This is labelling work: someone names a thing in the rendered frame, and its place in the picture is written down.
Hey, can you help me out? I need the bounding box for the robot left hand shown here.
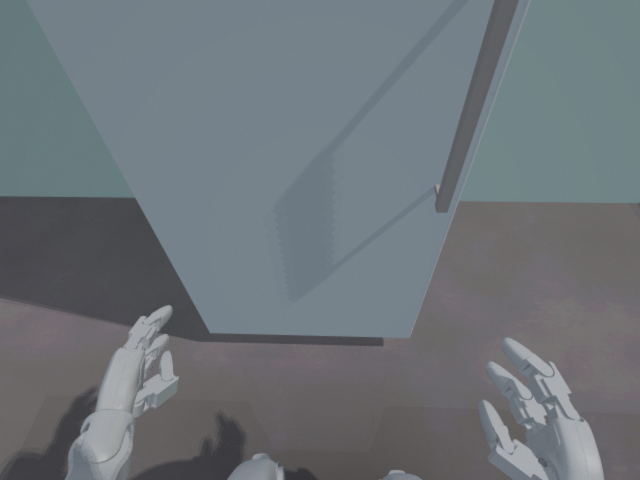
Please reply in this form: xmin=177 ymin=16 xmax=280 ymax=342
xmin=95 ymin=305 xmax=179 ymax=418

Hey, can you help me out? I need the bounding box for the fridge door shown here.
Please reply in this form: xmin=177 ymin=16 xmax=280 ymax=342
xmin=26 ymin=0 xmax=529 ymax=338

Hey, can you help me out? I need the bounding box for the left robot forearm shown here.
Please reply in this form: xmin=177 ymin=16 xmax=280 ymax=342
xmin=65 ymin=409 xmax=136 ymax=480

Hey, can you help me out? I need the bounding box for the robot left thigh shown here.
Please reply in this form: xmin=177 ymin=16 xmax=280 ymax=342
xmin=227 ymin=459 xmax=286 ymax=480

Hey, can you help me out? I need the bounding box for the robot right hand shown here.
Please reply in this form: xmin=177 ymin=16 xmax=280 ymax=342
xmin=478 ymin=337 xmax=604 ymax=480

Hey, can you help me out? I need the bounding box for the handle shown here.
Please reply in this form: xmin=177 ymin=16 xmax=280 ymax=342
xmin=434 ymin=0 xmax=519 ymax=213

